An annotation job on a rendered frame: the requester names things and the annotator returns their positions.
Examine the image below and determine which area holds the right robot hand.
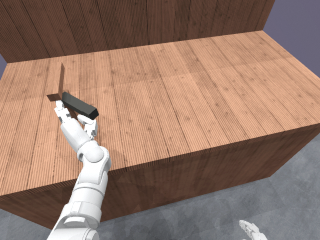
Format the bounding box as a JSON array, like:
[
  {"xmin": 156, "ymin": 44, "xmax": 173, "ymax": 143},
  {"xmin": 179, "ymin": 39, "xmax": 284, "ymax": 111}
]
[{"xmin": 239, "ymin": 220, "xmax": 267, "ymax": 240}]

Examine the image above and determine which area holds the left robot upper arm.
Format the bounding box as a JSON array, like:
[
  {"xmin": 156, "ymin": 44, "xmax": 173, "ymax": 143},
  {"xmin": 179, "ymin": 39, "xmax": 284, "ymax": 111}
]
[{"xmin": 48, "ymin": 228, "xmax": 100, "ymax": 240}]

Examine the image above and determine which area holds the left robot hand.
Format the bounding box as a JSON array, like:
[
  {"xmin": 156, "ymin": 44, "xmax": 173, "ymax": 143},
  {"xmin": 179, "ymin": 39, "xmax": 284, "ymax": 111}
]
[{"xmin": 54, "ymin": 100, "xmax": 98, "ymax": 153}]

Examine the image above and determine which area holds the counter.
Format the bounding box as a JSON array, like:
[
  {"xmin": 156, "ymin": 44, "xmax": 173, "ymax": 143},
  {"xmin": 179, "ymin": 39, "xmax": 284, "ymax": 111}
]
[{"xmin": 0, "ymin": 0, "xmax": 320, "ymax": 230}]

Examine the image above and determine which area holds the left robot forearm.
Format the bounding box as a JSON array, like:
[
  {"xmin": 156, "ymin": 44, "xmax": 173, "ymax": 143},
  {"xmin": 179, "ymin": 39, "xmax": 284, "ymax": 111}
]
[{"xmin": 47, "ymin": 140, "xmax": 112, "ymax": 240}]

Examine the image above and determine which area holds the tap lever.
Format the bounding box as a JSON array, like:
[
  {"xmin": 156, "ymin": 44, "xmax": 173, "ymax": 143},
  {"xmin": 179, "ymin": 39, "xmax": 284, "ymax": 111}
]
[{"xmin": 61, "ymin": 92, "xmax": 99, "ymax": 120}]

